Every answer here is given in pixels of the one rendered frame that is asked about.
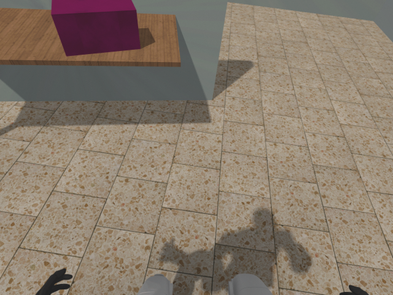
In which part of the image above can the robot left hand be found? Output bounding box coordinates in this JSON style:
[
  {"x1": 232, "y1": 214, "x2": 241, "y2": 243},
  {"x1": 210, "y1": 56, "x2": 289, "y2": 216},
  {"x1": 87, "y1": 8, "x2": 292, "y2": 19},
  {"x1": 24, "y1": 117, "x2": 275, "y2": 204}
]
[{"x1": 36, "y1": 269, "x2": 72, "y2": 295}]

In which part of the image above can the right robot thigh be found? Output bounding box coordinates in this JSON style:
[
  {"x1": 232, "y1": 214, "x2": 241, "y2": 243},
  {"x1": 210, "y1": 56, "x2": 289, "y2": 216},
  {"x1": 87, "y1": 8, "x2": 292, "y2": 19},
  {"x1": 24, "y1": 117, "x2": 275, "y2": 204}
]
[{"x1": 228, "y1": 273, "x2": 272, "y2": 295}]

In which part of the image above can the table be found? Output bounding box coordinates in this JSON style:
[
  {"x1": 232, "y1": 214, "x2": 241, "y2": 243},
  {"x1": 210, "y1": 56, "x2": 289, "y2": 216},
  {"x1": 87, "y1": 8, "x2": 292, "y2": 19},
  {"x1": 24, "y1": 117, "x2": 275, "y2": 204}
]
[{"x1": 0, "y1": 8, "x2": 181, "y2": 67}]

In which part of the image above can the left robot thigh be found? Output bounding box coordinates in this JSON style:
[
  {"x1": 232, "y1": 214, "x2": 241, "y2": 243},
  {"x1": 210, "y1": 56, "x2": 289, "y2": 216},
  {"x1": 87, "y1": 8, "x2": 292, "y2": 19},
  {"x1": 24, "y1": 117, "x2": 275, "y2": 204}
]
[{"x1": 137, "y1": 276, "x2": 173, "y2": 295}]

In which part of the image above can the robot thigh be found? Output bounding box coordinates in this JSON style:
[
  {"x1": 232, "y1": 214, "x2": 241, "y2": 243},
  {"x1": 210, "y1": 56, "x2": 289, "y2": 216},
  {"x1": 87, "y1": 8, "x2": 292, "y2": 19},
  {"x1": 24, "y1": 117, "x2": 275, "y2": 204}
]
[
  {"x1": 228, "y1": 273, "x2": 272, "y2": 295},
  {"x1": 137, "y1": 276, "x2": 173, "y2": 295}
]

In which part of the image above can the carton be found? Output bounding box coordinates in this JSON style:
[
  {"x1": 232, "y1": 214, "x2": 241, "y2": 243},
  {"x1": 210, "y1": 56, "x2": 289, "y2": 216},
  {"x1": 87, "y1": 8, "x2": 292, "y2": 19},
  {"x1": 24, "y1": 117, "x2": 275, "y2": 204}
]
[{"x1": 51, "y1": 0, "x2": 141, "y2": 56}]

